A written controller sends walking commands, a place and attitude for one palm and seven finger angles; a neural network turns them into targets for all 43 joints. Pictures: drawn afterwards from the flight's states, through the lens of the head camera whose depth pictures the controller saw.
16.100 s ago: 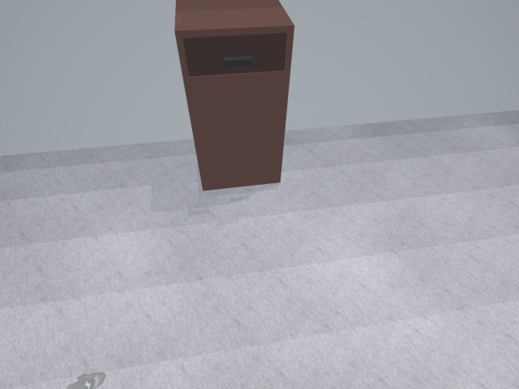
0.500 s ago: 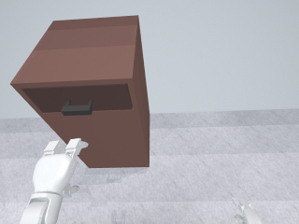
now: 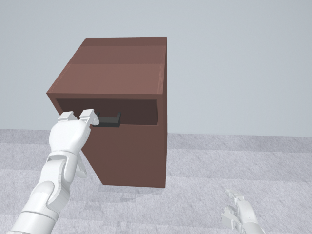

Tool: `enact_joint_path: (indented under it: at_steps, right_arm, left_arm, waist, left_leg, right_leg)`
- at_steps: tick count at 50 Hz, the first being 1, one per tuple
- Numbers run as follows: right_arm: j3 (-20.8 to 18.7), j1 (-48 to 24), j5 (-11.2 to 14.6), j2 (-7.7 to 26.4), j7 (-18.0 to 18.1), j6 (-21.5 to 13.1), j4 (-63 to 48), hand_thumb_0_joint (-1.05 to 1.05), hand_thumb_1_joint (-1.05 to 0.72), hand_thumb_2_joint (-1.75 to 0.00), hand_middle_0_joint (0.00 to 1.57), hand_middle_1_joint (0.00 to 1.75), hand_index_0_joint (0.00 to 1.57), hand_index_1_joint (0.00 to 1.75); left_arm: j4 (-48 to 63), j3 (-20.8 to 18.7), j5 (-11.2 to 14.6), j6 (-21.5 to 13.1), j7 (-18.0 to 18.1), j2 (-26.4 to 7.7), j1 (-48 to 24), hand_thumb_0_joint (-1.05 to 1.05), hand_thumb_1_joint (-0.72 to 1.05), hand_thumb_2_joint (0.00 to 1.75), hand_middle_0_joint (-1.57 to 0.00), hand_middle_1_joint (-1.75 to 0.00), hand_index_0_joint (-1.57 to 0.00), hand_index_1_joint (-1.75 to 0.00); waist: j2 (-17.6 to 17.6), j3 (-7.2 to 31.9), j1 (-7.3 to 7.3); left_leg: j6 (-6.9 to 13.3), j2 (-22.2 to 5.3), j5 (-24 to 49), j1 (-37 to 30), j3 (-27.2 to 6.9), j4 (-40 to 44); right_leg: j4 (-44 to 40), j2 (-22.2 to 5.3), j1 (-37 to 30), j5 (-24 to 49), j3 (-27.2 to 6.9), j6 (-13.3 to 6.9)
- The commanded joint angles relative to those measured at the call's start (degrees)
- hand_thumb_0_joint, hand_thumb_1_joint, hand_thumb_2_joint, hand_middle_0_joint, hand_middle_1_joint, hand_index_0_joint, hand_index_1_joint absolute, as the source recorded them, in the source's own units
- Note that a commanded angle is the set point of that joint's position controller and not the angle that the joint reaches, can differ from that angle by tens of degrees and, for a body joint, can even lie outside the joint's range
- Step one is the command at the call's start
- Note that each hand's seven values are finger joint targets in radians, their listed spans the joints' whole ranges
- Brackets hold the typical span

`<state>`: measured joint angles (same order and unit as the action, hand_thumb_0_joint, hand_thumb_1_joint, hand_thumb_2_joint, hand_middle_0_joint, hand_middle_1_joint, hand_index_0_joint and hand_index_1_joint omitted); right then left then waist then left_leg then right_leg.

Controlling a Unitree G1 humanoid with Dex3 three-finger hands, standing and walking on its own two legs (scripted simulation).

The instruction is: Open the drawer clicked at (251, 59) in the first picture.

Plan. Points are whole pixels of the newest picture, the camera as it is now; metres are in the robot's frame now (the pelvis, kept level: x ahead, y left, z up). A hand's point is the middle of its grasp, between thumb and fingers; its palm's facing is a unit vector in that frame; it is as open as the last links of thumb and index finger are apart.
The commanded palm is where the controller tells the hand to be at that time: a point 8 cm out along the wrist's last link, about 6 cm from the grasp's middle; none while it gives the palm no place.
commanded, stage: raise the hand with hooked fingers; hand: left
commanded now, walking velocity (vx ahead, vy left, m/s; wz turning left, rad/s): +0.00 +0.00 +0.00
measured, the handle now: (107, 118) +0.50 +0.27 -0.05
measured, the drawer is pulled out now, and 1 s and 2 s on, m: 0.00 0.00 0.00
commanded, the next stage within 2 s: move the hooked fingers above the handle in 0.44 s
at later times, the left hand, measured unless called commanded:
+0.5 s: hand (81, 140) +0.31 +0.25 +0.08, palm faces +0.08 -0.08 -0.99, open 13.8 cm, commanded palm +0.28 +0.24 +0.13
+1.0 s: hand (90, 135) +0.34 +0.24 +0.06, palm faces -0.03 -0.05 -1.00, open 13.8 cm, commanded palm +0.33 +0.25 +0.11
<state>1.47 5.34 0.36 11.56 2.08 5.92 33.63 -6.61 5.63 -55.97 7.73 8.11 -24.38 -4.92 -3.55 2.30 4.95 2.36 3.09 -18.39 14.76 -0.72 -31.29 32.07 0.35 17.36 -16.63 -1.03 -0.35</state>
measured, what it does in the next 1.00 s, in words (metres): stands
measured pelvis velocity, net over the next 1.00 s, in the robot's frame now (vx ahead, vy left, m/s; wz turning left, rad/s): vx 0.01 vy -0.03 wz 0.01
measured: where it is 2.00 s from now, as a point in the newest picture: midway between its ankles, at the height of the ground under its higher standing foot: outside the picture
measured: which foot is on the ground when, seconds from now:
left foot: down 0.00-1.00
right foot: down 0.00-1.00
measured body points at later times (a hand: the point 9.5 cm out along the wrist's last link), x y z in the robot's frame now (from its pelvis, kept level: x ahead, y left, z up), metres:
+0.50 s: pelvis +0.00 +0.00 +0.00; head +0.03 -0.03 +0.45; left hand +0.30 +0.25 +0.13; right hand +0.18 -0.23 -0.12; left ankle -0.02 +0.09 -0.73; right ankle +0.00 -0.12 -0.73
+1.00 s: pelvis +0.01 -0.03 +0.00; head +0.05 -0.06 +0.45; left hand +0.34 +0.24 +0.11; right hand +0.18 -0.27 -0.12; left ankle -0.02 +0.09 -0.73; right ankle +0.00 -0.12 -0.73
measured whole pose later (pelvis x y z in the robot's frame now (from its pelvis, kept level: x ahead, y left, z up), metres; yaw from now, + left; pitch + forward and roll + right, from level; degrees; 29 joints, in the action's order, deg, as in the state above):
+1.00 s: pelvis +0.01 -0.03 +0.00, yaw +0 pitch +7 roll +0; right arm -2.4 10.1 0.9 15.4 2.7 6.2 35.8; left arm -20.3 0.1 -54.5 -3.5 6.8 -28.3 -12.3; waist -3.8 3.7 3.0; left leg 0.5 1.2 -18.7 19.8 -1.8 -31.5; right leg 32.1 2.2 22.3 -16.9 0.2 -2.3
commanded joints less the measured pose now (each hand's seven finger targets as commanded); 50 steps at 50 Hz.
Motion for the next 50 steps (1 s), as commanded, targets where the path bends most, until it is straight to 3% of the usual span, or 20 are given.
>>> enact_joint_path:
  at_steps: [1,2,6,7,14,20,27,30,31,32,33,34,35,37,42,46,50]
  right_arm:
    - [-2.69,-4.77,0.0,7.55,0.44,-2.14,-7.96,0.0,-0.9,-0.9,0.2,0.3,0.2,0.3]
    - [-2.77,-4.65,0.0,7.54,0.38,-2.18,-7.7,0.0,-0.9,-0.9,0.2,0.3,0.2,0.3]
    - [-3.13,-2.89,0.08,7.99,-0.53,-1.93,-7.65,0.0,-0.9,-0.9,0.2,0.3,0.2,0.3]
    - [-3.25,-2.71,0.03,8.26,-0.76,-1.75,-7.69,0.0,-0.9,-0.9,0.2,0.3,0.2,0.3]
    - [-4.25,-2.15,-0.41,8.45,-1.44,-2.2,-7.73,0.0,-0.9,-0.9,0.2,0.3,0.2,0.3]
    - [-4.78,-1.75,0.15,8.68,-1.72,-2.29,-6.55,0.0,-0.9,-0.9,0.2,0.3,0.2,0.3]
    - [-4.46,-2.92,0.64,8.77,-1.26,-1.88,-7.0,0.0,-0.9,-0.9,0.2,0.3,0.2,0.3]
    - [-4.0,-3.0,0.54,9.25,-0.42,-1.52,-6.52,0.0,-0.9,-0.9,0.2,0.3,0.2,0.3]
    - [-3.82,-2.96,0.63,8.84,-0.22,-1.64,-6.42,0.0,-0.9,-0.9,0.2,0.3,0.2,0.3]
    - [-3.79,-2.69,0.77,8.87,0.12,-1.6,-6.18,0.0,-0.9,-0.9,0.2,0.3,0.2,0.3]
    - [-3.69,-2.96,0.85,8.84,0.33,-1.59,-6.05,0.0,-0.9,-0.9,0.2,0.3,0.2,0.3]
    - [-3.83,-2.45,0.84,8.64,0.53,-1.76,-6.1,0.0,-0.9,-0.9,0.2,0.3,0.2,0.3]
    - [-3.92,-2.5,0.82,8.88,0.79,-1.79,-6.06,0.0,-0.9,-0.9,0.2,0.3,0.2,0.3]
    - [-4.06,-1.87,0.69,8.42,0.99,-2.12,-5.89,0.0,-0.9,-0.9,0.2,0.3,0.2,0.3]
    - [-4.8,-0.28,0.64,8.73,1.02,-2.28,-5.65,0.0,-0.9,-0.9,0.2,0.3,0.2,0.3]
    - [-5.42,0.69,0.75,9.23,0.73,-2.04,-6.14,0.0,-0.9,-0.9,0.2,0.3,0.2,0.3]
    - [-5.82,1.56,0.63,9.63,0.58,-1.58,-6.25,0.0,-0.9,-0.9,0.2,0.3,0.2,0.3]
  left_arm:
    - [12.32,-5.81,-0.3,-1.85,-0.54,-11.54,-21.75,0.0,-0.5,0.3,-0.3,-1.2,-0.3,-1.2]
    - [12.35,-5.74,-0.21,-2.43,-1.04,-11.81,-22.19,0.0,-0.5,0.3,-0.3,-1.2,-0.3,-1.2]
    - [8.82,-5.56,1.45,-3.76,-3.43,-9.61,-13.64,0.0,-0.5,0.3,-0.3,-1.2,-0.3,-1.2]
    - [9.47,-6.47,1.75,-4.31,-3.78,-10.48,-13.05,0.0,-0.5,0.3,-0.3,-1.2,-0.3,-1.2]
    - [16.99,-10.91,0.97,-8.83,-0.15,-14.18,-15.08,0.0,-0.5,0.3,-0.3,-1.2,-0.3,-1.2]
    - [13.73,-10.74,1.07,-7.93,3.18,-13.29,-14.43,0.0,-0.5,0.3,-0.3,-1.2,-0.3,-1.2]
    - [11.96,-7.23,1.66,-4.85,1.41,-11.41,-13.41,0.0,-0.5,0.3,-0.3,-1.2,-0.3,-1.2]
    - [8.24,-10.36,1.39,-5.2,0.77,-15.26,-15.27,0.0,-0.5,0.3,-0.3,-1.2,-0.3,-1.2]
    - [6.61,-9.47,1.27,-5.53,0.56,-14.33,-16.73,0.0,-0.5,0.3,-0.3,-1.2,-0.3,-1.2]
    - [4.61,-10.91,1.21,-5.97,0.57,-15.72,-17.3,0.0,-0.5,0.3,-0.3,-1.2,-0.3,-1.2]
    - [3.88,-10.46,0.99,-6.5,0.51,-15.63,-19.58,0.0,-0.5,0.3,-0.3,-1.2,-0.3,-1.2]
    - [3.42,-10.46,1.05,-7.15,0.54,-15.64,-20.76,0.0,-0.5,0.3,-0.3,-1.2,-0.3,-1.2]
    - [3.32,-12.38,0.79,-7.86,0.74,-18.14,-22.78,0.0,-0.5,0.3,-0.3,-1.2,-0.3,-1.2]
    - [2.27,-12.02,0.38,-9.22,1.16,-17.94,-24.21,0.0,-0.5,0.3,-0.3,-1.2,-0.3,-1.2]
    - [-1.29,-11.86,0.92,-11.3,1.12,-17.54,-24.34,0.0,-0.5,0.3,-0.3,-1.2,-0.3,-1.2]
    - [-3.23,-11.67,1.68,-11.73,0.61,-16.8,-22.28,0.0,-0.5,0.3,-0.3,-1.2,-0.3,-1.2]
    - [-3.02,-12.9,1.34,-12.69,1.15,-18.2,-23.16,0.0,-0.5,0.3,-0.3,-1.2,-0.3,-1.2]
  waist:
    - [-0.67,13.05,-1.52]
    - [-1.56,13.21,-1.69]
    - [2.29,11.44,-1.03]
    - [2.59,10.93,-0.85]
    - [-1.22,16.18,0.09]
    - [-0.45,14.16,-0.47]
    - [2.32,13.85,-1.1]
    - [4.91,12.11,-1.27]
    - [5.82,11.04,-1.45]
    - [6.36,10.21,-1.38]
    - [5.12,9.49,-1.81]
    - [4.97,11.04,-1.64]
    - [4.51,11.92,-1.72]
    - [1.78,14.53,-1.65]
    - [1.06,16.01,-2.17]
    - [4.47,17.04,-2.17]
    - [4.33,18.33,-2.08]
  left_leg:
    - [-1.58,-1.84,19.38,-5.21,-1.38,5.56]
    - [-1.83,-1.93,21.68,-5.87,-1.65,5.42]
    - [-2.03,-2.42,25.74,-4.99,-1.74,5.6]
    - [-2.16,-2.56,26.15,-4.68,-1.66,5.88]
    - [-2.98,-2.65,32.21,-6.91,-2.55,4.89]
    - [-2.96,-2.27,27.63,-5.08,-2.01,5.3]
    - [-1.39,-1.58,22.05,-3.79,-0.55,6.04]
    - [-0.59,-1.0,19.3,-1.13,0.3,5.94]
    - [-0.33,-0.82,17.89,-0.52,0.63,5.93]
    - [-0.16,-0.68,16.9,0.55,0.82,5.85]
    - [-0.16,-0.54,16.13,0.73,1.11,5.68]
    - [0.03,-0.35,16.28,0.42,1.19,5.34]
    - [0.1,-0.22,15.57,0.76,1.3,4.98]
    - [0.15,0.2,16.87,0.31,1.33,3.9]
    - [0.21,0.35,18.74,1.88,1.75,1.99]
    - [0.45,0.29,19.61,3.74,2.23,1.01]
    - [0.44,0.39,21.09,4.75,2.02,0.35]
  right_leg:
    - [-3.98,0.82,-6.12,11.45,1.7,-2.93]
    - [-4.07,0.9,-6.18,12.54,1.82,-3.03]
    - [-4.67,1.03,-6.61,14.64,2.43,-2.81]
    - [-4.86,1.1,-6.74,15.14,2.33,-2.83]
    - [-4.07,0.99,-7.26,17.25,1.81,-3.02]
    - [-4.47,1.31,-5.83,15.05,2.0,-3.09]
    - [-5.29,0.85,-7.69,14.89,1.5,-2.69]
    - [-5.87,0.73,-8.54,15.32,0.74,-2.43]
    - [-5.94,0.54,-7.97,14.79,0.7,-2.25]
    - [-5.99,0.59,-7.91,14.4,0.49,-2.22]
    - [-6.09,0.52,-6.9,13.93,0.43,-2.2]
    - [-5.85,0.45,-7.42,14.4,0.24,-2.12]
    - [-6.01,0.51,-7.74,13.62,-0.42,-2.09]
    - [-4.91,0.32,-8.2,15.61,-0.55,-2.21]
    - [-3.5,0.25,-7.79,19.75,-0.78,-2.03]
    - [-2.58,0.04,-8.51,23.0,-0.88,-1.56]
    - [-1.26,0.07,-8.59,25.05,-0.86,-1.67]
